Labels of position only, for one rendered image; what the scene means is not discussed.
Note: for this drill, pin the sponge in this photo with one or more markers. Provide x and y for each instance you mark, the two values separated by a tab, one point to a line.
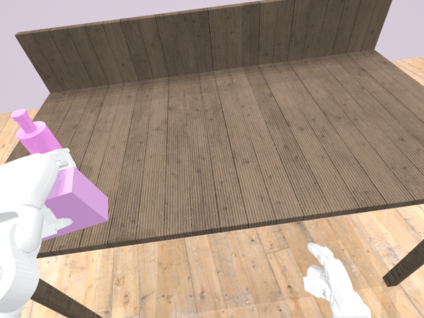
73	196

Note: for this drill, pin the robot right forearm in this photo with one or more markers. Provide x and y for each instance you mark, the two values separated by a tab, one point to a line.
346	303

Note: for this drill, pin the table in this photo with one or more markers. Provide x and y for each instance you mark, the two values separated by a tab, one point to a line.
227	118

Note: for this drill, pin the left robot hand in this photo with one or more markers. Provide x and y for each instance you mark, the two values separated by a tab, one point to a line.
30	179

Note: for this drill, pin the robot left forearm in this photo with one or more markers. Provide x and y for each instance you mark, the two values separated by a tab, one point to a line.
20	242

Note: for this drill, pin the right robot hand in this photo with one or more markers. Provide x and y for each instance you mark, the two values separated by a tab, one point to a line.
321	282

